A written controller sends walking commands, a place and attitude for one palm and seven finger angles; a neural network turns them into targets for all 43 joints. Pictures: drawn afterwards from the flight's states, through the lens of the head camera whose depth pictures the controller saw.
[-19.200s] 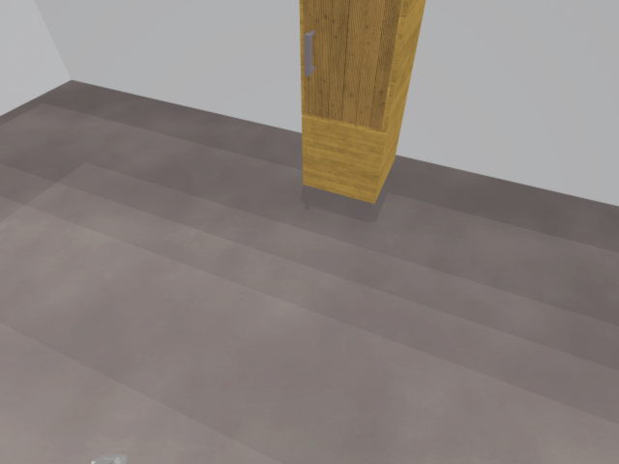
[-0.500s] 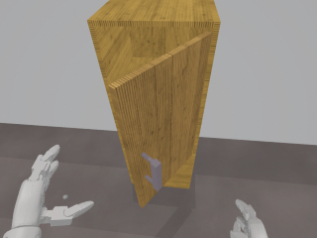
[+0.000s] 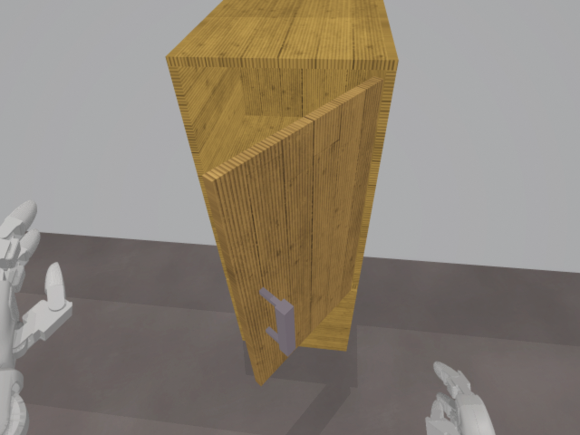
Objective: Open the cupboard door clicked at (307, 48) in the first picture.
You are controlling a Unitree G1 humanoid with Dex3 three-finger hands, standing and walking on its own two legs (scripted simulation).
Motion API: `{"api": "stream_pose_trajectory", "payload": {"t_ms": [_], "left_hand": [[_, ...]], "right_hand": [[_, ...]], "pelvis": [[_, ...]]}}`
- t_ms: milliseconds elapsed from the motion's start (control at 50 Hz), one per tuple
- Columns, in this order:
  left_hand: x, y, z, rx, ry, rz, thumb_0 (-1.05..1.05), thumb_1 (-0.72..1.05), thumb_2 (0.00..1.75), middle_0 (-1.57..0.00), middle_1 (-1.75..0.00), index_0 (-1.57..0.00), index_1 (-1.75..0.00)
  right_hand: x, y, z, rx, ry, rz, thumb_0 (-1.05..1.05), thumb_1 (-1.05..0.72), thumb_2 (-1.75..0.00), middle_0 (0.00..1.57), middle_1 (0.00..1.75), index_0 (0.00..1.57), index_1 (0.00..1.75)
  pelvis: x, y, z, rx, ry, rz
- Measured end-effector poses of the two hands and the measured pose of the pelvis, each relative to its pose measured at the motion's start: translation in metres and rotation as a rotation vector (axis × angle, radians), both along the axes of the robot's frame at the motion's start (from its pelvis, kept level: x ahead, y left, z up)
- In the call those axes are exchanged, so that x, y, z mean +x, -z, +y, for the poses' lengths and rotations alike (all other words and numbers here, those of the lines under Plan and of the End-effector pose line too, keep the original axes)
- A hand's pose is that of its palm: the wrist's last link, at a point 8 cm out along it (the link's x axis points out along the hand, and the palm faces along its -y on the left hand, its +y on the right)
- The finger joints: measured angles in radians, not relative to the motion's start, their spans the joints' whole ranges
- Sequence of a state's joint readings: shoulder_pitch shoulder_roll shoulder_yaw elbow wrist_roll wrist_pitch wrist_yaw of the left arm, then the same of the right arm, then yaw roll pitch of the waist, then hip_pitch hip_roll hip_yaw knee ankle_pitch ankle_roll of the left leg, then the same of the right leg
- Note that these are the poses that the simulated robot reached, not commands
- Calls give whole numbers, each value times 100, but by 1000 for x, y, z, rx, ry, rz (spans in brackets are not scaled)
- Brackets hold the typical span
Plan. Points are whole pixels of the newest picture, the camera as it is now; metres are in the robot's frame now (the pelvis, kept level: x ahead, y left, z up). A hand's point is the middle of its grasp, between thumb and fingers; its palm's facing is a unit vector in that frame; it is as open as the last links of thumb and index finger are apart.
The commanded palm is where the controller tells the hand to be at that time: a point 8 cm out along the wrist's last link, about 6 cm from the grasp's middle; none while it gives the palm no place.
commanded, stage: draw the hand back to the body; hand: left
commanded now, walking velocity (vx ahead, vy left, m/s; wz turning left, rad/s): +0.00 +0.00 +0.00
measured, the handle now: (277, 322) +0.33 +0.08 -0.08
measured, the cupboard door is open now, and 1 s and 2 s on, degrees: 54 54 54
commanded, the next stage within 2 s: step back with the hand held close in 0.24 s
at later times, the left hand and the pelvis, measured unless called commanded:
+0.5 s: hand (65, 305) +0.19 +0.26 +0.17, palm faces +0.45 -0.77 -0.45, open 7.5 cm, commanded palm +0.12 +0.30 +0.17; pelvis -0.02 +0.00 +0.00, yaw +0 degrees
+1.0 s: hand (18, 377) +0.12 +0.27 +0.15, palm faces +0.42 -0.76 -0.50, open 7.4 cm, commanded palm +0.06 +0.31 +0.17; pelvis -0.08 +0.01 -0.01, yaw +0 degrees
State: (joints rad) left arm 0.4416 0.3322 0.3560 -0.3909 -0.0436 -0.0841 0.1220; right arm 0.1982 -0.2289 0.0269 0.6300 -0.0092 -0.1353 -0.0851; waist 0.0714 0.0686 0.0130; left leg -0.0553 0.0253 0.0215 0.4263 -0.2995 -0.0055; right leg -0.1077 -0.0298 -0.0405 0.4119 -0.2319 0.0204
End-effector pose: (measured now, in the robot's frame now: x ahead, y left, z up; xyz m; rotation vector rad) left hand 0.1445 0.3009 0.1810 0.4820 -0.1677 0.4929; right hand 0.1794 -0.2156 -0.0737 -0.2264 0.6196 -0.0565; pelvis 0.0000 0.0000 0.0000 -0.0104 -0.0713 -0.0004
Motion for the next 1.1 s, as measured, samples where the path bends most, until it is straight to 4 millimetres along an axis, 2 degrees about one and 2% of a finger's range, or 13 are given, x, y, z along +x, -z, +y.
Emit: {"api": "stream_pose_trajectory", "payload": {"t_ms": [140,360,460,580,700,840,1100], "left_hand": [[-1,10,-9,-19,25,48,1,86,89,-21,-30,-21,-30],[-6,5,-9,-7,14,27,1,88,90,-21,-30,-21,-30],[-2,-3,-4,37,26,-2,1,88,90,-21,-30,-21,-30],[-2,1,-6,83,96,67,1,89,90,-21,-30,-21,-30],[-16,6,0,103,129,107,1,88,90,-22,-30,-21,-30],[-39,6,9,109,108,58,1,88,90,-22,-30,-21,-30],[-79,9,7,132,91,-33,1,88,90,-22,-30,-21,-30]], "right_hand": [[-9,3,-7,-7,16,27,1,-91,-89,21,30,20,30],[-14,3,-10,-6,24,24,1,-91,-89,20,30,20,30],[-15,1,-11,-12,28,39,1,-91,-89,21,30,20,30],[-26,0,-18,-30,87,73,1,-90,-89,21,30,20,30],[-46,1,-21,-50,136,109,1,-91,-89,20,30,20,30],[-71,0,-13,-60,129,112,1,-91,-89,20,30,20,30],[-109,8,-9,-71,82,105,1,-90,-89,21,30,20,30]], "pelvis": [[-1,-1,-3,1,4,-4],[-6,-2,-6,0,7,-16],[-12,-2,-5,-8,-3,17],[-23,-2,2,-2,9,64],[-37,-1,9,5,15,73],[-59,3,13,10,14,64],[-93,13,9,-7,-8,61]]}}
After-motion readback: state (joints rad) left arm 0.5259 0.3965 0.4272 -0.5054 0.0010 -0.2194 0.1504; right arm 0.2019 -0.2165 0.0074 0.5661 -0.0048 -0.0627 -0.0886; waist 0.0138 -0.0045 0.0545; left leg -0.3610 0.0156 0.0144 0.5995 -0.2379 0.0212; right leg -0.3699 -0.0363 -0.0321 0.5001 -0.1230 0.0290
